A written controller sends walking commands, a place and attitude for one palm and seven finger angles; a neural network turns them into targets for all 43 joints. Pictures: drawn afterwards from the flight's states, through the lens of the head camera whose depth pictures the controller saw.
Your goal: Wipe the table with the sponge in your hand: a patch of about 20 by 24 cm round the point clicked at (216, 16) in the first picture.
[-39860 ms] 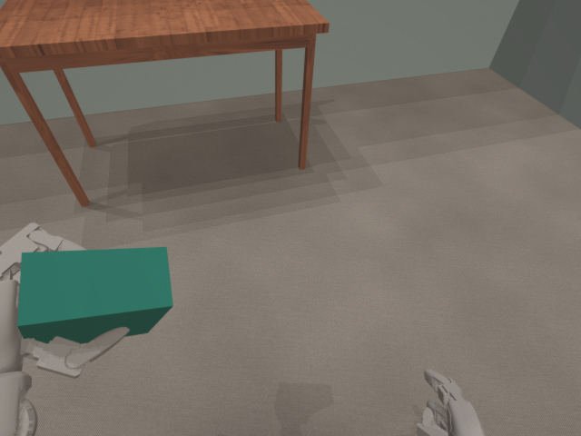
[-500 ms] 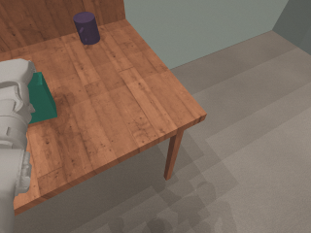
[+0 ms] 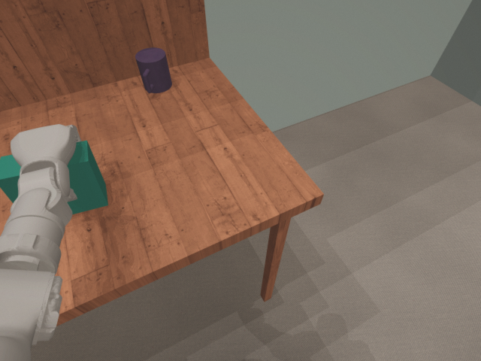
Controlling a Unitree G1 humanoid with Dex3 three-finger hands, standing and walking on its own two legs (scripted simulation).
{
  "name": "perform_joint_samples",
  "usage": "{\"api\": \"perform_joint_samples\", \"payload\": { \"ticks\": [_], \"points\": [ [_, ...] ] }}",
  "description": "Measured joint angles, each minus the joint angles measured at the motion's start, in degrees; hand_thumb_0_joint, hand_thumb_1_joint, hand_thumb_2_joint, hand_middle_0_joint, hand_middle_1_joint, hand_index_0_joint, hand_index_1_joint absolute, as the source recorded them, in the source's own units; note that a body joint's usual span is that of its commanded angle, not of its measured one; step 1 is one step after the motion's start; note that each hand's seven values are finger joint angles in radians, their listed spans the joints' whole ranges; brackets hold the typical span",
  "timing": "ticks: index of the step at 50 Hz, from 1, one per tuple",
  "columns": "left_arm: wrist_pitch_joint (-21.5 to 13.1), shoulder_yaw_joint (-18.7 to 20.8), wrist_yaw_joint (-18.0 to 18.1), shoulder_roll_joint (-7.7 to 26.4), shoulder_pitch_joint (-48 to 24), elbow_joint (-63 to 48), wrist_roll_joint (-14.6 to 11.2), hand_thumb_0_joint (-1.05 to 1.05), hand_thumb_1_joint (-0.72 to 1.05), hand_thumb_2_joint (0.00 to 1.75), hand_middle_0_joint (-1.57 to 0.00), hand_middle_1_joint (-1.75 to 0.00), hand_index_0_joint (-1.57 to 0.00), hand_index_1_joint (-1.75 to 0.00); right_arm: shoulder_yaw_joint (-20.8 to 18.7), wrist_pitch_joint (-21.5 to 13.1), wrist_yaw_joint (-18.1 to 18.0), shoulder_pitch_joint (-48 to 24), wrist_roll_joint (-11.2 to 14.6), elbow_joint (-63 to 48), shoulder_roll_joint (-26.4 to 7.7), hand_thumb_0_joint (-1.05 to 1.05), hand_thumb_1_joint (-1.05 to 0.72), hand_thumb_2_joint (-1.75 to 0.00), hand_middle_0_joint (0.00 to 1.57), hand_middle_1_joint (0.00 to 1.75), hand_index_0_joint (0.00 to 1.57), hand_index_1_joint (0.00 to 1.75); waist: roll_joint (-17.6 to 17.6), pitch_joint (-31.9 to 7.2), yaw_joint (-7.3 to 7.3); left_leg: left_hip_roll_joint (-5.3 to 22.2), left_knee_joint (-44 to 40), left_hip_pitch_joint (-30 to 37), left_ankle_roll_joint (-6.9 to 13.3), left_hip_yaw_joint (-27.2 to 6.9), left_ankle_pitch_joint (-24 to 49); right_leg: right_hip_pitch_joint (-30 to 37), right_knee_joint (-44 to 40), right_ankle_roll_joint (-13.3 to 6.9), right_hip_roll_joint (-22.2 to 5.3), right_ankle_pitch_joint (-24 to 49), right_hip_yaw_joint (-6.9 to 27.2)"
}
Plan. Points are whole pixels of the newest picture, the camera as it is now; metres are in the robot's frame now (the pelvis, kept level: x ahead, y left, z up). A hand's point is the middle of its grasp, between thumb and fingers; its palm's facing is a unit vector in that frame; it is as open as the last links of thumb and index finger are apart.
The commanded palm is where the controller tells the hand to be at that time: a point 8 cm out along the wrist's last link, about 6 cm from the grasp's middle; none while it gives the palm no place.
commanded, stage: wipe back along the middle lane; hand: left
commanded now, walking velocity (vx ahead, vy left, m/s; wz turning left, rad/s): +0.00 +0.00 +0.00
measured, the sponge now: (62, 190) +0.41 +0.34 +0.04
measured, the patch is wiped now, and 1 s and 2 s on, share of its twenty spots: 0.40 0.50 0.60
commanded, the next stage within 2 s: slide across to the third lane in 1.26 s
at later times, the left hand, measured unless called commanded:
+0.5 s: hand (61, 183) +0.39 +0.32 +0.08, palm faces -0.03 +0.03 -1.00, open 10.3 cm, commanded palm +0.35 +0.29 +0.12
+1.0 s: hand (69, 212) +0.33 +0.28 +0.08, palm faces +0.01 -0.02 -1.00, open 10.3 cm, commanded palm +0.30 +0.27 +0.11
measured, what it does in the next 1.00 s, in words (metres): stands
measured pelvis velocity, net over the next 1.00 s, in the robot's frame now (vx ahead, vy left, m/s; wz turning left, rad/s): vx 0.00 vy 0.00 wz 0.02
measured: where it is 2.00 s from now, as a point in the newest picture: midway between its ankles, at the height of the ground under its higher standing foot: outside the picture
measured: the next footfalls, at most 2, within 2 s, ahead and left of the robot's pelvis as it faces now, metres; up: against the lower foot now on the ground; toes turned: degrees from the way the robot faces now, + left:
none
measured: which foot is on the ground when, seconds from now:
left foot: down 0.00-1.00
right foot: down 0.00-1.00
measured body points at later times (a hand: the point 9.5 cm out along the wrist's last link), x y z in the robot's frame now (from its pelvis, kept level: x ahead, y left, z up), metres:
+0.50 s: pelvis +0.00 +0.01 +0.00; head +0.02 +0.00 +0.45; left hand +0.38 +0.31 +0.14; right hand +0.10 -0.25 -0.13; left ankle -0.03 +0.11 -0.73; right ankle -0.04 -0.12 -0.73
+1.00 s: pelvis +0.00 +0.00 +0.00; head +0.00 -0.03 +0.45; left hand +0.33 +0.28 +0.13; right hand +0.20 -0.23 -0.10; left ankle -0.03 +0.11 -0.73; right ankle -0.04 -0.12 -0.73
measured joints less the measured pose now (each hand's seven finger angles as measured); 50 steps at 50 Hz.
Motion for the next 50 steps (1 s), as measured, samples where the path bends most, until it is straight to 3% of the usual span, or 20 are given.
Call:
{"api": "perform_joint_samples", "payload": {
  "ticks": [19, 30, 36, 50],
  "points": [
    [4.54, -3.84, 0.35, -3.75, 2.77, -5.41, -0.77, -0.01, -0.51, 1.08, -0.68, -1.37, -0.69, -1.40, 1.26, 0.65, -0.78, -3.38, 0.20, -0.98, 1.54, 0.01, -0.90, -0.90, 0.20, 0.30, 0.21, 0.30, -0.19, 0.50, 1.85, -1.04, -0.55, 1.33, 0.66, 0.26, 0.74, 1.06, 0.20, 0.69, -1.05, 0.23, 0.19],
    [11.38, -6.74, -0.20, -7.71, 10.45, -17.26, -3.05, -0.01, -0.50, 1.08, -0.67, -1.38, -0.68, -1.40, 1.18, 1.27, -0.32, -4.15, 0.60, -0.55, 1.21, 0.01, -0.90, -0.90, 0.20, 0.30, 0.21, 0.30, 0.74, 0.22, 3.64, -1.63, -1.02, 4.08, 0.94, 0.16, 0.37, 3.77, 0.08, 0.93, -1.64, -0.46, 0.07],
    [14.10, -7.95, -1.94, -8.94, 12.14, -20.66, -2.53, -0.01, -0.50, 1.08, -0.67, -1.38, -0.68, -1.40, 2.05, 1.28, -0.94, -7.00, 0.63, -1.74, 1.51, 0.01, -0.90, -0.90, 0.20, 0.30, 0.21, 0.30, 0.55, 0.66, 4.22, -1.80, -1.40, 5.29, 0.77, -0.11, 0.59, 4.77, 0.38, 0.72, -1.80, -0.73, -0.21],
    [15.91, -8.74, -2.96, -10.73, 19.61, -30.92, -2.28, -0.02, -0.50, 1.08, -0.66, -1.38, -0.67, -1.41, 3.13, 0.61, -1.42, -10.56, 0.39, -3.93, 1.39, 0.01, -0.90, -0.90, 0.20, 0.30, 0.21, 0.30, 0.72, 1.10, 6.30, -1.41, -1.40, 7.35, -0.08, -0.64, 0.25, 6.55, 1.21, -0.12, -1.38, -1.59, -0.72]
  ]
}}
